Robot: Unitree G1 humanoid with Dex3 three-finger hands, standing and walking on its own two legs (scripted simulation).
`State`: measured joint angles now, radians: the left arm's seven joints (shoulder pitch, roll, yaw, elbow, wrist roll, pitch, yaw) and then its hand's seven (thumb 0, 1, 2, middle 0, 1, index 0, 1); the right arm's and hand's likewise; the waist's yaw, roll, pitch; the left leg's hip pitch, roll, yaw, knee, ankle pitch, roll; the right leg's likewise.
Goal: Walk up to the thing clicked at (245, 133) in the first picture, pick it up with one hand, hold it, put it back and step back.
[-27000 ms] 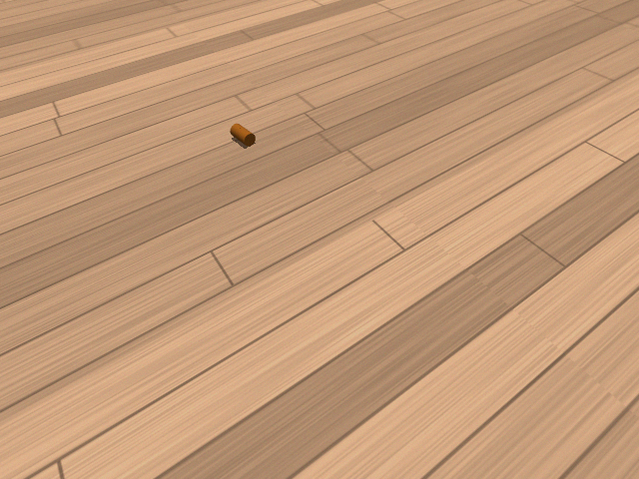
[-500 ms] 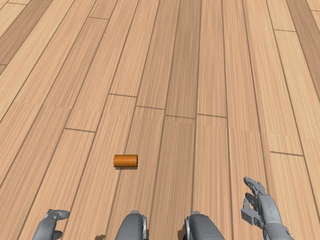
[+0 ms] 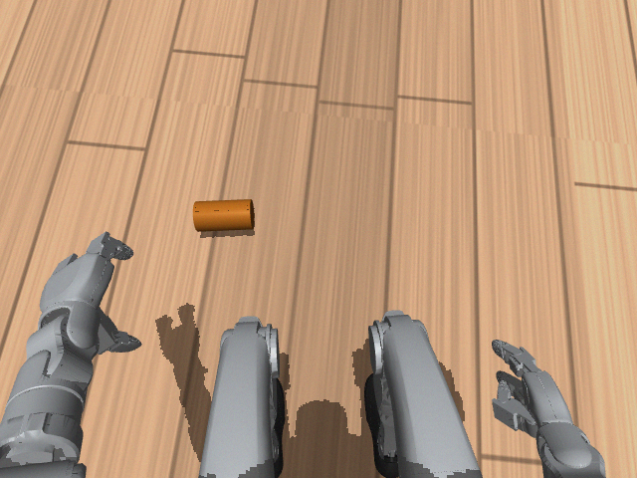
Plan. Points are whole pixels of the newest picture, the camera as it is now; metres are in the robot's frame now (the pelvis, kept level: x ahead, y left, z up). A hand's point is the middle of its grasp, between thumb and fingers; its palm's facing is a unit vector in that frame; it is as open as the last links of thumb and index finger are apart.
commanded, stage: rise first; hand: left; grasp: from above
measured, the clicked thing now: (224, 215) +0.58 +0.22 -0.46
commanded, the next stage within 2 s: none
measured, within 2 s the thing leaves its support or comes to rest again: neither
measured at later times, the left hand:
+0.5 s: hand (154, 249) +0.44 +0.29 -0.26, palm faces -0.46 -0.06 -0.89, open 14.0 cm
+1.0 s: hand (171, 234) +0.48 +0.28 -0.31, palm faces -0.46 +0.02 -0.89, open 14.0 cm
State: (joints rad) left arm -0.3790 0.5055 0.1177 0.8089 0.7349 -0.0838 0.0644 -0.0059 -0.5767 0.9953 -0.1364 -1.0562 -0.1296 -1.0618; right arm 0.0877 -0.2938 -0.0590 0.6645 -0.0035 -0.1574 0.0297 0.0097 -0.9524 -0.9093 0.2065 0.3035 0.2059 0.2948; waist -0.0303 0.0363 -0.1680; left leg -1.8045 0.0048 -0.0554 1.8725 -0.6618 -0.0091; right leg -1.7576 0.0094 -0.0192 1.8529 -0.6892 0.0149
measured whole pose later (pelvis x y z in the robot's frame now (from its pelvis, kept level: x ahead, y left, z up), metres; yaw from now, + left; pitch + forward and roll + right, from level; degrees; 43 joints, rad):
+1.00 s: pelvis -0.02 +0.01 -0.15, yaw -7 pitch +35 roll -10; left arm -1.02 0.85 0.10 1.42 1.32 -0.28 0.31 0.00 -0.51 1.00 -0.10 -0.98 -0.10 -0.97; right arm 0.14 -0.27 0.08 0.70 -0.14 0.00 0.12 0.00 -0.91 -0.90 0.21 0.30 0.21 0.29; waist -0.24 -0.02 -0.04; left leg -2.29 0.00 -0.15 2.35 -0.68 0.00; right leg -2.20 0.04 -0.09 2.26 -0.69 0.04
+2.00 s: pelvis -0.02 +0.01 -0.17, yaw -9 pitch +34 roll -11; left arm -1.11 0.92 0.07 1.48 1.30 -0.24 0.30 0.00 -0.53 1.00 -0.08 -1.04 -0.09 -1.03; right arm 0.16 -0.28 0.16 0.67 -0.14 0.01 0.13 0.00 -0.91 -0.90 0.21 0.30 0.21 0.29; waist -0.31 -0.03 0.01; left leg -2.35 0.01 -0.17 2.42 -0.68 0.01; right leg -2.24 0.05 -0.11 2.30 -0.68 0.05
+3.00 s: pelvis -0.02 +0.01 -0.17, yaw -10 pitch +34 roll -13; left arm -1.12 0.96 0.04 1.45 1.29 -0.24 0.25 0.00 -0.50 0.99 -0.13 -0.99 -0.13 -0.98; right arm 0.18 -0.29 0.20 0.62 -0.14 0.03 0.13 0.00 -0.91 -0.90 0.21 0.30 0.21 0.29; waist -0.33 -0.04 0.03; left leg -2.36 0.00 -0.19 2.43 -0.67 0.01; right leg -2.24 0.05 -0.13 2.30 -0.67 0.05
